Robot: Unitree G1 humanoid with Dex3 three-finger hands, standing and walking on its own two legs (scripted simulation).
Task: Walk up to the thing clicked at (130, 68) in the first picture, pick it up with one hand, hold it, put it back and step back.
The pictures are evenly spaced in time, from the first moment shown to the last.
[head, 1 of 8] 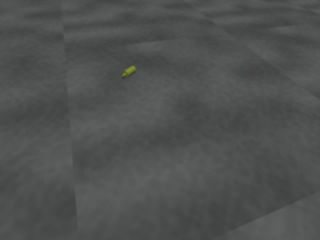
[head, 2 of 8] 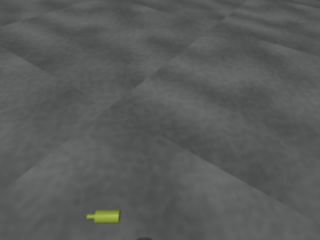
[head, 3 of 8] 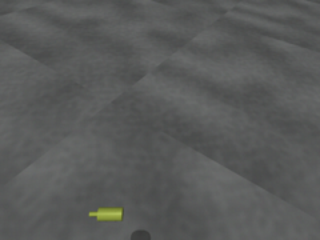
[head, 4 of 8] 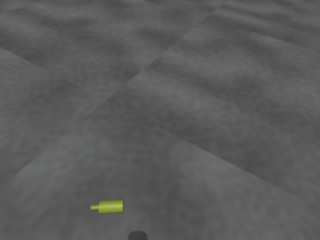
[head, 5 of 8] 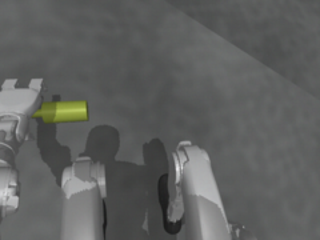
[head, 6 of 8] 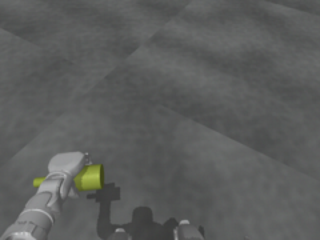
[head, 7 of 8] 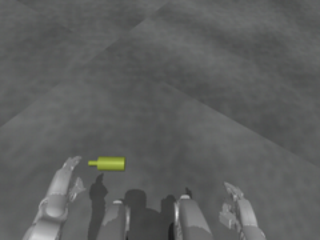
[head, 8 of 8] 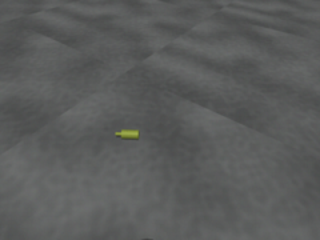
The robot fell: no
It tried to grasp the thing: yes
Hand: left
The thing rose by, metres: 0.68
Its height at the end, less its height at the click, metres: +0.00
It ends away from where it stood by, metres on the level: 0.02
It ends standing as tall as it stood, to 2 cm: yes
